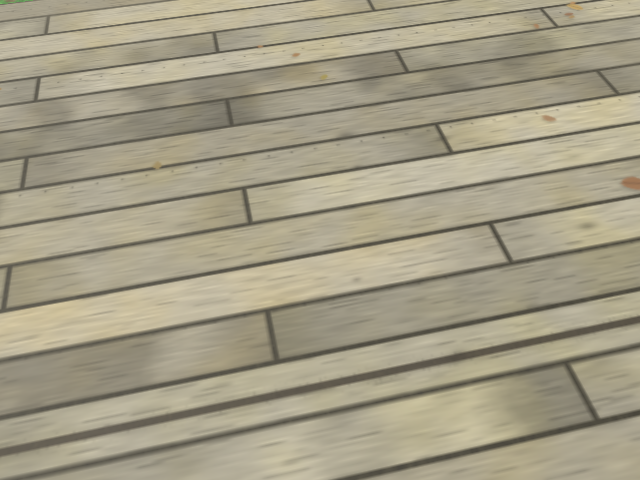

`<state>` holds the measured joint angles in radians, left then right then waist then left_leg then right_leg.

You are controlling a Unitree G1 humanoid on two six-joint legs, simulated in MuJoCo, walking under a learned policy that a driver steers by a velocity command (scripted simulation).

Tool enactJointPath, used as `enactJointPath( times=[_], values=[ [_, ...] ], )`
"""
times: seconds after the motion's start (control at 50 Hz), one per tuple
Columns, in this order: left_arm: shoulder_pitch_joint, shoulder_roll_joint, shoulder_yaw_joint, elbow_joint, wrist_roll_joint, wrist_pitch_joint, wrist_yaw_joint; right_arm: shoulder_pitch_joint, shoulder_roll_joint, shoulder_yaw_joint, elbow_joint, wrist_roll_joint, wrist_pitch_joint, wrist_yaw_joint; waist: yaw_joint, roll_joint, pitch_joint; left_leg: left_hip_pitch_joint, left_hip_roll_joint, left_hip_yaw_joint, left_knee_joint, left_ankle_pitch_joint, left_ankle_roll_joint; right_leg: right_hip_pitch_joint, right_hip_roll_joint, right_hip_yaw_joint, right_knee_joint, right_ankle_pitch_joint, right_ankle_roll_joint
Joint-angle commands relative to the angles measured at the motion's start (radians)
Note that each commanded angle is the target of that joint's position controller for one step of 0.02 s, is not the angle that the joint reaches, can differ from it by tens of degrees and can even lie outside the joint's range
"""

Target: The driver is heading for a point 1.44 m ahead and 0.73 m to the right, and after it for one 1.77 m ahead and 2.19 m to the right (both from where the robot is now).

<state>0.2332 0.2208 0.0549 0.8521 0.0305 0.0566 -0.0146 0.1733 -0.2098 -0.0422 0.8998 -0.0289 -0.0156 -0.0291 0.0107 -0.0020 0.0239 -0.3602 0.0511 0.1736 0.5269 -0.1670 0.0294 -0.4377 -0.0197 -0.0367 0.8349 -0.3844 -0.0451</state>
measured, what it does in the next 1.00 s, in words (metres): steps on the spot, turning right: right foot, then left foot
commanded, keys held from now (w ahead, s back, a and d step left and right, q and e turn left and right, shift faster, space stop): e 1.00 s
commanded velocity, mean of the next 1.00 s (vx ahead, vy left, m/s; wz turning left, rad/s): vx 0.01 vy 0.00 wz -0.58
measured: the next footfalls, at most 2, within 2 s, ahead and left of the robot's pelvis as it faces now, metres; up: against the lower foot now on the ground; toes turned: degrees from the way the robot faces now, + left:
right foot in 0.06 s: +0.05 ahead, -0.10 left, +0.00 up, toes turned -4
left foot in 0.68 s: +0.05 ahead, +0.09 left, +0.00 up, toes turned -30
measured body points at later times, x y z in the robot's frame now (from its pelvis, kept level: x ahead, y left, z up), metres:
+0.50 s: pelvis -0.01 -0.03 +0.01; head +0.01 -0.05 +0.46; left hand +0.13 +0.22 -0.10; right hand +0.04 -0.32 -0.11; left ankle +0.03 +0.12 -0.67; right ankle +0.01 -0.10 -0.73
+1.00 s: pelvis -0.02 +0.03 +0.02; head +0.02 +0.04 +0.46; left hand +0.20 +0.22 -0.13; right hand -0.08 -0.26 -0.09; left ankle +0.02 +0.11 -0.73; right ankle -0.10 -0.08 -0.67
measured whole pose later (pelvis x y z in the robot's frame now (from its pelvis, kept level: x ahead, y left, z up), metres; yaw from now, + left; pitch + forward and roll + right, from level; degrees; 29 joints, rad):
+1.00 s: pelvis -0.02 +0.03 +0.02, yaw -35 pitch +0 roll -1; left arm 0.23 0.31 0.08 0.82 0.02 0.08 -0.05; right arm 0.21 -0.25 -0.04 0.76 -0.02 0.01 -0.03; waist 0.00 -0.05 0.07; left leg -0.17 0.00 0.09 0.41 -0.24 0.05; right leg -0.45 0.02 0.05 0.96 -0.38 0.04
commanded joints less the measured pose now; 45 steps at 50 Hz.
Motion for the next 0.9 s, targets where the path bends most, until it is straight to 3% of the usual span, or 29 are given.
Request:
enactJointPath(
  times=[0.02, 0.04, 0.06, 0.08, 0.1, 0.14, 0.16, 0.18, 0.22, 0.26, 0.32, 0.4, 0.42, 0.44, 0.46, 0.56, 0.62, 0.66, 0.68, 0.7, 0.72, 0.74, 0.76, 0.78, 0.82, 0.84, 0.86, 0.9],
  values=[
    [0.141, 0.043, 0.01, -0.028, 0.002, 0.002, -0.006, -0.038, -0.16, -0.044, -0.058, 0.015, 0.008, -0.004, 0.057, 0.081, -0.092, -0.089, 0.241, -0.172, -0.138, -0.081, 0.091, 0.266, 0.032, -0.045, -0.177, 0.057, -0.026],
    [0.158, 0.064, 0.014, -0.026, 0.009, -0.007, -0.003, -0.018, -0.151, -0.049, -0.052, 0.01, 0.019, -0.003, 0.063, 0.001, -0.066, -0.146, 0.209, -0.126, -0.02, -0.161, 0.036, 0.316, 0.019, 0.025, -0.289, 0.065, -0.04],
    [0.145, 0.142, 0.025, -0.045, 0.013, -0.019, 0.008, 0.038, -0.086, -0.039, -0.059, 0.004, 0.036, 0.007, 0.033, -0.276, -0.021, -0.281, 0.073, 0.008, 0.283, -0.369, -0.05, 0.308, -0.186, 0.348, -0.512, 0.092, -0.084],
    [0.154, 0.265, 0.05, -0.079, -0.002, -0.021, 0.024, -0.038, -0.076, -0.033, -0.13, 0.004, 0.047, -0.004, 0.06, -0.331, 0.011, -0.37, -0.066, -0.079, 0.407, -0.475, -0.069, 0.194, -0.394, 0.646, -0.634, 0.257, -0.203],
    [0.14, 0.229, 0.047, -0.073, 0.01, -0.021, 0.037, -0.068, -0.089, -0.033, -0.131, -0.001, 0.053, -0.005, 0.05, -0.2, 0.034, -0.324, -0.024, -0.174, 0.508, -0.393, -0.056, 0.139, -0.336, 0.581, -0.621, 0.19, -0.218],
    [0.005, 0.181, 0.034, -0.105, 0.001, -0.022, 0.037, -0.018, -0.096, -0.037, -0.095, 0.022, 0.045, 0.009, -0.022, -0.112, 0.034, -0.281, -0.022, -0.206, 0.531, -0.199, -0.036, 0.127, -0.197, 0.418, -0.592, 0.136, -0.163],
    [-0.024, 0.172, 0.033, -0.123, -0.008, -0.028, 0.035, 0.011, -0.114, -0.041, -0.075, 0.011, 0.042, 0.014, -0.027, -0.126, 0.008, -0.275, -0.03, -0.197, 0.556, -0.147, -0.029, 0.164, -0.167, 0.376, -0.575, 0.223, -0.149],
    [-0.026, 0.16, 0.028, -0.13, -0.017, -0.034, 0.03, 0.024, -0.116, -0.039, -0.068, 0.004, 0.041, 0.013, -0.034, -0.103, -0.025, -0.261, -0.032, -0.204, 0.565, -0.135, -0.03, 0.197, -0.153, 0.354, -0.559, 0.327, -0.149],
    [0.024, 0.161, 0.029, -0.122, -0.025, -0.046, 0.025, 0.028, -0.113, -0.036, -0.068, 0.005, 0.045, 0.011, -0.021, -0.062, -0.062, -0.269, -0.04, -0.212, 0.571, -0.126, -0.039, 0.281, -0.158, 0.356, -0.531, 0.465, -0.152],
    [0.07, 0.17, 0.032, -0.113, -0.026, -0.051, 0.027, 0.011, -0.115, -0.035, -0.08, 0.002, 0.052, 0.01, -0.001, -0.072, -0.077, -0.296, -0.039, -0.226, 0.543, -0.125, -0.049, 0.351, -0.163, 0.376, -0.519, 0.506, -0.162],
    [0.123, 0.177, 0.033, -0.097, -0.029, -0.049, 0.032, -0.029, -0.119, -0.033, -0.108, 0.014, 0.058, 0.005, 0.024, -0.098, -0.086, -0.296, -0.049, -0.238, 0.498, -0.145, -0.066, 0.399, -0.16, 0.414, -0.51, 0.515, -0.181],
    [0.117, 0.196, 0.037, -0.105, -0.015, -0.042, 0.033, -0.048, -0.137, -0.031, -0.124, 0.02, 0.064, -0.007, 0.026, -0.113, -0.068, -0.263, -0.065, -0.252, 0.452, -0.199, -0.076, 0.355, -0.143, 0.478, -0.511, 0.429, -0.194],
    [0.108, 0.203, 0.042, -0.105, -0.017, -0.04, 0.031, -0.057, -0.148, -0.035, -0.131, 0.015, 0.067, -0.004, 0.019, -0.107, -0.052, -0.263, -0.065, -0.254, 0.441, -0.206, -0.074, 0.337, -0.152, 0.516, -0.513, 0.377, -0.195],
    [0.094, 0.206, 0.042, -0.121, -0.01, -0.04, 0.028, -0.044, -0.153, -0.037, -0.123, 0.01, 0.066, 0.002, 0.024, -0.112, -0.054, -0.251, -0.064, -0.261, 0.408, -0.205, -0.065, 0.321, -0.147, 0.531, -0.523, 0.322, -0.191],
    [0.092, 0.205, 0.046, -0.126, -0.018, -0.035, 0.025, -0.052, -0.14, -0.033, -0.129, 0.007, 0.064, 0.01, 0.023, -0.104, -0.062, -0.226, -0.072, -0.261, 0.371, -0.214, -0.056, 0.31, -0.141, 0.556, -0.527, 0.281, -0.192],
    [0.066, 0.229, 0.058, -0.138, -0.004, -0.025, 0.009, -0.069, -0.144, -0.024, -0.151, 0.026, 0.048, 0.013, 0.028, -0.129, -0.068, -0.101, -0.113, -0.267, 0.253, -0.229, -0.024, 0.241, -0.107, 0.629, -0.535, 0.194, -0.175],
    [0.052, 0.228, 0.062, -0.125, -0.015, -0.029, 0.002, -0.023, -0.135, -0.014, -0.163, 0.035, 0.043, -0.002, 0.003, -0.119, -0.087, 0.028, -0.141, -0.261, 0.129, -0.245, 0.002, 0.205, -0.091, 0.663, -0.535, 0.254, -0.151],
    [0.004, 0.218, 0.066, -0.125, -0.024, -0.019, 0.007, 0.06, -0.135, -0.015, -0.15, 0.032, 0.033, -0.017, -0.055, -0.124, -0.069, 0.231, -0.146, -0.236, -0.133, -0.153, 0.01, 0.079, -0.013, 0.605, -0.518, 0.13, -0.07],
    [0.023, 0.179, 0.059, -0.125, -0.028, -0.022, 0.011, 0.081, -0.19, -0.028, -0.148, 0.025, 0.029, -0.03, -0.046, -0.045, -0.065, 0.37, -0.042, -0.325, -0.236, -0.152, 0.03, -0.056, 0.066, 0.537, -0.445, -0.071, -0.006],
    [0.116, 0.11, 0.049, -0.112, -0.033, -0.027, 0.014, 0.087, -0.258, -0.033, -0.172, 0.02, 0.03, -0.034, -0.01, 0.159, -0.1, 0.431, 0.227, -0.576, -0.306, -0.269, 0.078, -0.135, 0.181, 0.318, -0.147, -0.163, 0.032],
    [0.073, 0.185, 0.068, -0.125, -0.009, -0.035, 0.017, -0.01, -0.297, -0.037, -0.205, -0.003, 0.033, -0.03, -0.01, 0.162, -0.023, 0.24, 0.354, -0.715, -0.351, -0.22, 0.168, -0.242, 0.213, 0.191, 0.03, -0.183, 0.031],
    [0.03, 0.224, 0.076, -0.133, 0.007, -0.036, 0.008, -0.006, -0.244, -0.033, -0.196, -0.005, 0.029, -0.02, 0.002, 0.085, -0.003, 0.149, 0.325, -0.633, -0.316, -0.092, 0.195, -0.15, 0.122, 0.197, 0.148, -0.123, 0.03],
    [0.045, 0.206, 0.075, -0.115, 0.006, -0.029, -0.005, -0.046, -0.192, -0.02, -0.2, 0.002, 0.023, -0.01, 0.032, 0.073, 0.01, 0.116, 0.245, -0.519, -0.289, 0.012, 0.173, -0.123, 0.123, 0.191, 0.225, -0.06, 0.026],
    [0.068, 0.186, 0.066, -0.097, 0.0, -0.02, -0.007, -0.091, -0.179, -0.019, -0.22, 0.007, 0.026, -0.003, 0.044, 0.099, 0.017, 0.125, 0.177, -0.431, -0.276, 0.09, 0.152, -0.124, 0.138, 0.186, 0.278, -0.027, 0.038],
    [0.09, 0.188, 0.064, -0.07, -0.003, -0.006, -0.017, -0.08, -0.174, -0.017, -0.234, 0.009, 0.026, -0.009, 0.039, 0.121, 0.007, 0.167, 0.145, -0.343, -0.253, 0.249, 0.149, -0.144, 0.124, 0.139, 0.362, 0.01, 0.056],
    [0.083, 0.173, 0.057, -0.066, -0.008, -0.004, -0.022, -0.049, -0.175, -0.022, -0.229, 0.005, 0.024, -0.006, 0.027, 0.113, -0.002, 0.206, 0.142, -0.324, -0.241, 0.281, 0.155, -0.161, 0.119, 0.121, 0.347, 0.015, 0.07],
    [0.061, 0.168, 0.053, -0.066, -0.018, 0.001, -0.024, -0.02, -0.172, -0.024, -0.219, 0.014, 0.027, -0.006, 0.012, 0.11, 0.0, 0.25, 0.142, -0.313, -0.233, 0.279, 0.157, -0.177, 0.103, 0.122, 0.322, 0.013, 0.076],
    [0.024, 0.157, 0.043, -0.074, -0.019, 0.004, -0.031, 0.041, -0.186, -0.033, -0.198, 0.012, 0.023, -0.007, -0.017, 0.136, 0.008, 0.307, 0.15, -0.295, -0.227, 0.294, 0.164, -0.188, 0.078, 0.099, 0.244, 0.012, 0.089]
  ],
)
Velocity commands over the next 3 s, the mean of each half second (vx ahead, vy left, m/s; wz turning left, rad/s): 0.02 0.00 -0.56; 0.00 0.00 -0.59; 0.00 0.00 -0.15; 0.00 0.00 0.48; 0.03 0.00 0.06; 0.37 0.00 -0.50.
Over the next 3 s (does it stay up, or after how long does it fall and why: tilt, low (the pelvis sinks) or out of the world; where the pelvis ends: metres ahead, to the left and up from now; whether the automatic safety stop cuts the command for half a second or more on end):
stays up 0.15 -0.01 0.00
